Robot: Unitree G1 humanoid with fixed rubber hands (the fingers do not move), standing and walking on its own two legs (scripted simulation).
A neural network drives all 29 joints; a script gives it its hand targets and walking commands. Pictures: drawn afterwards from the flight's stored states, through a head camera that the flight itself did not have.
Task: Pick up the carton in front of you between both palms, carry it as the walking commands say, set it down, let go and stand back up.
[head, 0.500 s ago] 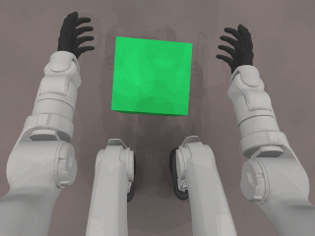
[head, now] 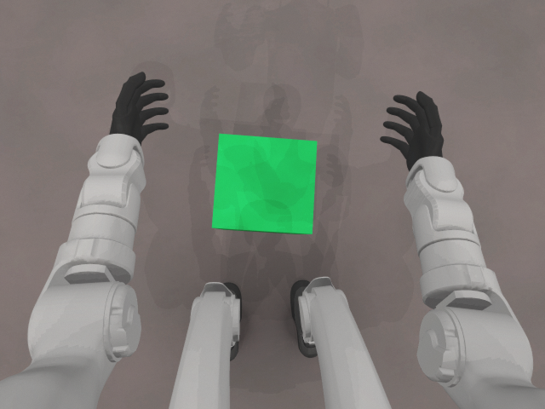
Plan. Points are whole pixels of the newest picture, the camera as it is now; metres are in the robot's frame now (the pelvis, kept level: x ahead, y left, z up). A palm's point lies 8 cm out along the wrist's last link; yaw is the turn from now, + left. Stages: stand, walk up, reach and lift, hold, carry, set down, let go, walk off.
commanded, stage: set down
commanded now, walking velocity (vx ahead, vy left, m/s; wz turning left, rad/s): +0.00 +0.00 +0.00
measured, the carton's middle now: (263, 191) +0.45 +0.00 -0.48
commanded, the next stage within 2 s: let go in 0.02 s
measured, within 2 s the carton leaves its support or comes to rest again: neither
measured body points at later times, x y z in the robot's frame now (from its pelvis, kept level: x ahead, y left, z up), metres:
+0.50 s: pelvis +0.06 -0.01 +0.12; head +0.25 +0.01 +0.53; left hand +0.38 +0.22 +0.01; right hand +0.36 -0.23 +0.02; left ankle +0.07 +0.11 -0.57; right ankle +0.07 -0.11 -0.57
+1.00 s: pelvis +0.09 +0.00 +0.17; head +0.11 +0.00 +0.62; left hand +0.27 +0.23 +0.10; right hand +0.26 -0.24 +0.09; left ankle +0.07 +0.11 -0.57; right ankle +0.07 -0.11 -0.57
